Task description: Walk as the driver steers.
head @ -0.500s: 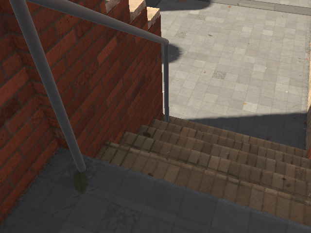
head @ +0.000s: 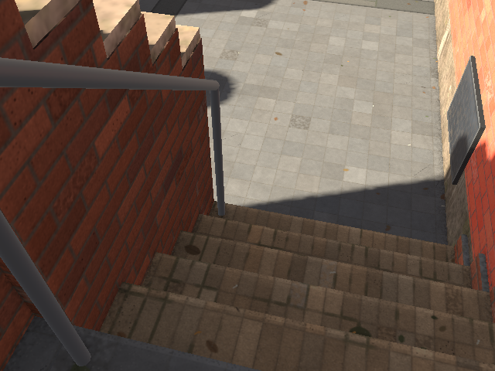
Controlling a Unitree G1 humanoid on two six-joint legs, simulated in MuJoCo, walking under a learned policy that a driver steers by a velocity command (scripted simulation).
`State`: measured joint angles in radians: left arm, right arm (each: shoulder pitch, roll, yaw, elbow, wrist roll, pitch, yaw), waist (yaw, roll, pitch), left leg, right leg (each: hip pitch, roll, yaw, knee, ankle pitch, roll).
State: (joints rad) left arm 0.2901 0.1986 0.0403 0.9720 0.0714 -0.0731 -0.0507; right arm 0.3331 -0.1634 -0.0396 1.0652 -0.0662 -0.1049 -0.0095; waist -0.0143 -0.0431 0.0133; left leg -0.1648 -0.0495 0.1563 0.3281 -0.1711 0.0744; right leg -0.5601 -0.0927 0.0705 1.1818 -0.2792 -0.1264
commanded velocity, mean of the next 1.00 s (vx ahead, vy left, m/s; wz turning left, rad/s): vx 0.50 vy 0.00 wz -0.49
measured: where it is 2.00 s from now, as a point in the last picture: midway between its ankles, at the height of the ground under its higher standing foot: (327, 291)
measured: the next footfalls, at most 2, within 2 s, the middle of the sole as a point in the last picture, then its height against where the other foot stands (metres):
right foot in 0.36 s outside the picture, level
left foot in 0.94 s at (270, 351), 0.19 m lower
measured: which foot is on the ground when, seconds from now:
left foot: down 0.00-0.40, up 0.42-0.92, down 0.94-1.00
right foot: up 0.00-0.34, down 0.36-0.94, up 0.96-1.00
